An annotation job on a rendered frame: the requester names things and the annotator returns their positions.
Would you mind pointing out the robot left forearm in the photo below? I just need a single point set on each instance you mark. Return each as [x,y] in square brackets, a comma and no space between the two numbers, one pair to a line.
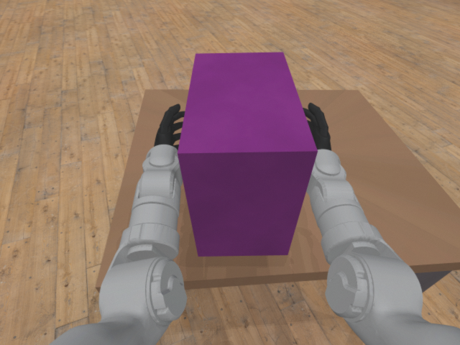
[153,224]

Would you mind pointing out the robot right forearm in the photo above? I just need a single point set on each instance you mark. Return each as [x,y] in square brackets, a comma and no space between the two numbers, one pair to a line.
[339,216]

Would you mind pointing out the table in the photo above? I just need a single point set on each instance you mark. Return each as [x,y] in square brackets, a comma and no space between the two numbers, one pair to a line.
[412,212]

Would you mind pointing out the robot left hand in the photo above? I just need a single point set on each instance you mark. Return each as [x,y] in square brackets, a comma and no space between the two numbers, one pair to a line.
[167,127]

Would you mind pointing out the carton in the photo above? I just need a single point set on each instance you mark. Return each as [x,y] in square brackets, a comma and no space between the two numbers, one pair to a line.
[246,154]

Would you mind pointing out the robot right hand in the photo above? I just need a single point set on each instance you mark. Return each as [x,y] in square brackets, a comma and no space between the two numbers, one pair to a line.
[318,127]

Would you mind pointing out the left robot upper arm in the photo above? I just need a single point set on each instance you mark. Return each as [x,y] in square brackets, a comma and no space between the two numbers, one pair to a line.
[138,301]

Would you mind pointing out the right robot upper arm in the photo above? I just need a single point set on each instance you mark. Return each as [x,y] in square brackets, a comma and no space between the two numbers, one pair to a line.
[381,300]

